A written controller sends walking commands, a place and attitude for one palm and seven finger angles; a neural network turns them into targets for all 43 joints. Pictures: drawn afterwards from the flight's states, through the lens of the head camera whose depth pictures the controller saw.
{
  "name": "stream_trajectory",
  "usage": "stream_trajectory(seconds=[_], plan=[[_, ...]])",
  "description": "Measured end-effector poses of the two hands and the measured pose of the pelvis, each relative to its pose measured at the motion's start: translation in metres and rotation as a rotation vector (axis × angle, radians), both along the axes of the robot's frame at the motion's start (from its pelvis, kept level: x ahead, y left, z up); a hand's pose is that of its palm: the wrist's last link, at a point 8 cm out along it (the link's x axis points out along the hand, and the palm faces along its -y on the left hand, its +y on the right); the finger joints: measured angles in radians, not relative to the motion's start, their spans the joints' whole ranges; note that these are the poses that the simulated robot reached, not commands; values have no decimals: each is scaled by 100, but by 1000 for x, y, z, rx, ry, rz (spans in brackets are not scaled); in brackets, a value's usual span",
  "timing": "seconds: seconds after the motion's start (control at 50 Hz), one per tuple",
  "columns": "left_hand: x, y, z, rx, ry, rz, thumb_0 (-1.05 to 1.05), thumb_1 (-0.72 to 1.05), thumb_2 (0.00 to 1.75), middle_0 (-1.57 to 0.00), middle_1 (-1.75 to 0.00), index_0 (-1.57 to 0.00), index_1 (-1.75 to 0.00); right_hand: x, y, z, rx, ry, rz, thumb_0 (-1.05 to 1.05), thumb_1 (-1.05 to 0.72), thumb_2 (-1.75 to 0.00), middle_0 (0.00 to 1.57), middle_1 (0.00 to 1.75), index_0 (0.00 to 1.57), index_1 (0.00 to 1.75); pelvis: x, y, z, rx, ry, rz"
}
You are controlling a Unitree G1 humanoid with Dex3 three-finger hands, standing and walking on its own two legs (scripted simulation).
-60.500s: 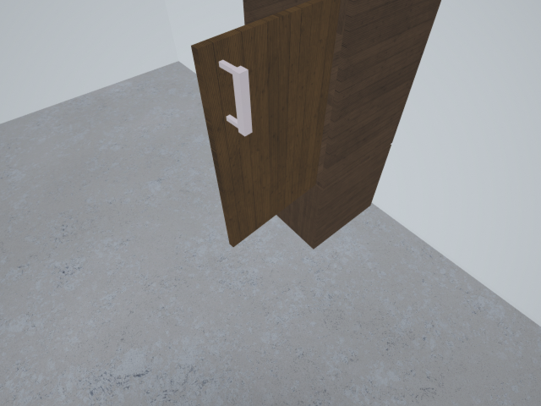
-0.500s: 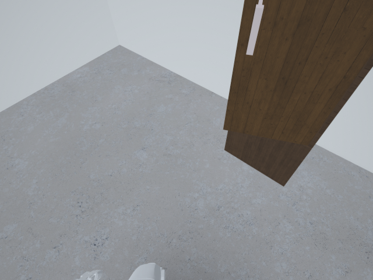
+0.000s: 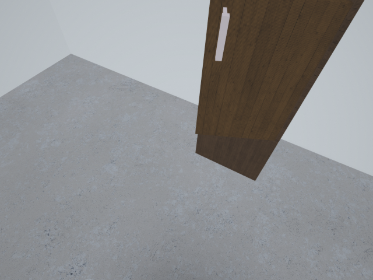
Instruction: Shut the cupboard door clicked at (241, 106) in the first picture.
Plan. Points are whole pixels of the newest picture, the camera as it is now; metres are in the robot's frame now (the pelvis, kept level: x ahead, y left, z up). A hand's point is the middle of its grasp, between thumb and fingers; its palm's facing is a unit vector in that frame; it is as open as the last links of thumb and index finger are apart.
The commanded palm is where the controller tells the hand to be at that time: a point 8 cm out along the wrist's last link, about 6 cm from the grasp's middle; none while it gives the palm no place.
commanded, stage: take the last steps up to it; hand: left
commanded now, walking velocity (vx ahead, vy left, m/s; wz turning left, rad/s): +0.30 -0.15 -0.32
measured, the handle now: (221, 35) +0.73 -0.06 +0.15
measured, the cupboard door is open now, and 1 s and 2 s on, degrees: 24 24 24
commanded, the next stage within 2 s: come to a stop and stand still in 0.74 s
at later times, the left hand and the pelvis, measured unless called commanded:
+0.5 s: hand out of the picture +0.12 +0.16 -0.20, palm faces -0.12 -0.99 -0.12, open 7.4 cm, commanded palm none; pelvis +0.10 -0.02 -0.01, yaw -8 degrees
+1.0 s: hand (189, 189) +0.39 +0.00 -0.17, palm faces -0.25 -0.94 -0.22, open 7.3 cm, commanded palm none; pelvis +0.25 -0.14 -0.01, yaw -12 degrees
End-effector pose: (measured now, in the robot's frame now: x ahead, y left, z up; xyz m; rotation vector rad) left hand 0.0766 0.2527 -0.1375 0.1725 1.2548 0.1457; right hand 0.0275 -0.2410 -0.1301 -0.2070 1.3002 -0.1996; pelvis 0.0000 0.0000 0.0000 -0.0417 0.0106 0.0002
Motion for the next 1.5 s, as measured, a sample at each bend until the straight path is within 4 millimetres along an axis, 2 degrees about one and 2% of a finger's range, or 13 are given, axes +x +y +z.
stream_trajectory(seconds=[0.1,0.18,0.34,0.44,0.5,0.66,0.78,0.88,1.02,1.14,1.24,1.36,1.5], plan=[[15,-21,-1,24,-37,-50,0,91,90,-20,-30,-20,-30,-28,-20,-22,36,51,-79,0,-91,-90,20,30,20,30,4,-17,-12,31,-2,-38],[8,-36,4,13,-18,-44,0,91,90,-20,-30,-20,-30,-28,-32,-19,37,86,-103,1,-91,-90,20,30,20,30,16,-22,-6,23,-5,-48],[-7,-46,-14,-48,129,-31,0,91,90,-20,-30,-20,-30,35,-42,0,-16,-17,-94,1,-91,-90,20,30,19,30,53,-22,-4,15,5,-63],[13,-39,-38,-84,204,-46,0,91,90,-21,-30,-20,-30,75,-36,-2,-72,-90,-86,0,-91,-90,20,30,20,30,85,-14,-19,9,0,-102],[47,-37,-34,-80,204,-99,1,91,90,-20,-30,-20,-30,76,-32,4,-74,-84,-122,0,-91,-90,20,30,20,30,101,-15,-14,15,-7,-137],[175,-58,-5,-51,36,-188,0,91,90,-20,-30,-20,-30,49,-22,10,2,95,-232,0,-91,-90,20,30,20,30,148,-37,5,9,2,-180],[264,-107,1,-21,-32,-284,0,91,90,-20,-30,-20,-30,37,-34,-1,75,221,-332,0,-91,-90,20,30,20,30,188,-73,0,25,8,-203],[321,-159,-8,6,-112,-321,0,91,90,-20,-30,-20,-30,50,-69,-27,129,306,-373,0,-91,-90,20,30,20,30,225,-118,-22,44,5,-212],[314,-203,0,-2,-48,-278,0,91,90,-20,-30,-20,-30,151,-129,-27,83,150,-310,0,-91,-90,20,30,19,30,250,-143,-6,49,-5,-203],[310,-196,5,12,-52,-196,-1,93,90,-21,-30,-21,-30,242,-156,-18,54,-11,-211,0,-91,-90,20,30,19,30,259,-148,-2,49,-2,-188],[296,-174,2,25,-23,-156,-1,92,90,-21,-30,-21,-30,295,-159,-5,28,-120,-146,0,-91,-90,20,30,19,30,261,-140,-2,53,1,-180],[273,-135,-14,22,29,-117,0,91,90,-21,-30,-20,-30,317,-140,2,-14,-189,-93,0,-91,-90,20,30,19,30,265,-116,-10,31,3,-171],[246,-105,-16,23,113,-83,0,91,90,-20,-30,-20,-30,287,-103,2,-6,-95,-73,0,-91,-90,20,30,20,30,265,-98,-4,33,-21,-169]])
